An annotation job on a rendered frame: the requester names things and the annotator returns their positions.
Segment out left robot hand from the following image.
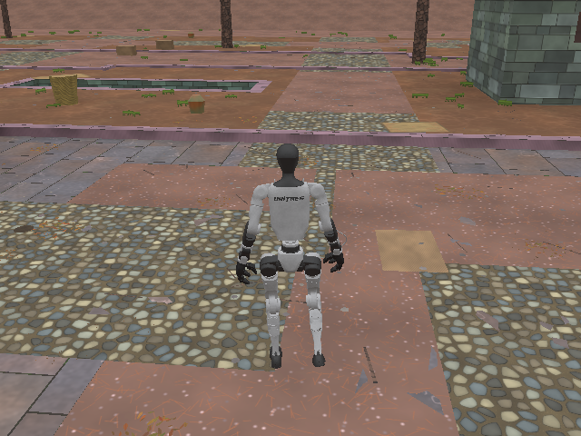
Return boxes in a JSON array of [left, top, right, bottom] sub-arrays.
[[236, 262, 257, 284]]

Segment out robot torso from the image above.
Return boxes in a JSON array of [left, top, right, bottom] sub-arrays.
[[268, 178, 310, 273]]

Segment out right robot forearm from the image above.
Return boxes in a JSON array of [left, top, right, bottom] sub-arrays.
[[324, 218, 342, 255]]

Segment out left robot thigh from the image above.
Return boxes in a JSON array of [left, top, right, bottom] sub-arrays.
[[260, 253, 281, 314]]

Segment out left robot upper arm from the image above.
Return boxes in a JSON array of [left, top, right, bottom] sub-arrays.
[[247, 183, 270, 235]]

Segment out right robot hand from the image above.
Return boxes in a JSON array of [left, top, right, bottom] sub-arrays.
[[323, 253, 344, 273]]

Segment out right robot upper arm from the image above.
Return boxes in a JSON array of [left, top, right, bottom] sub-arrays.
[[308, 183, 333, 232]]

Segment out left robot forearm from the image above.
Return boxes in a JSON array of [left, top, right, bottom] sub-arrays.
[[238, 221, 256, 264]]

